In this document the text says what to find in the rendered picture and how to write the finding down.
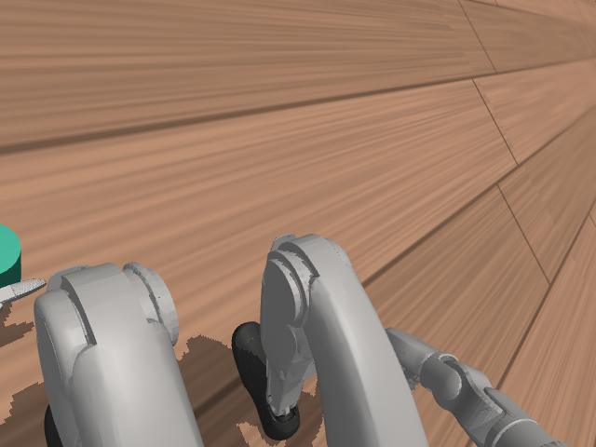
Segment left robot hand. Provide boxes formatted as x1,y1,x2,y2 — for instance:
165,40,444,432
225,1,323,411
0,278,47,313

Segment right robot arm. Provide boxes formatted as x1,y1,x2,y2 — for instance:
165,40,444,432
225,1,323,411
420,351,569,447

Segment right robot foot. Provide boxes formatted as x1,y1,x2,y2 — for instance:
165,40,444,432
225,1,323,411
232,321,300,440

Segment left robot foot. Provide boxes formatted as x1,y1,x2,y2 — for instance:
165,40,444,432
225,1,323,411
44,405,63,447

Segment right robot hand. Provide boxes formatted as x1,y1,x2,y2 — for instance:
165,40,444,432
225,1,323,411
386,327,440,390

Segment bottle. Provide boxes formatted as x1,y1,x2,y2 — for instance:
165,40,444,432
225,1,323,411
0,224,21,288

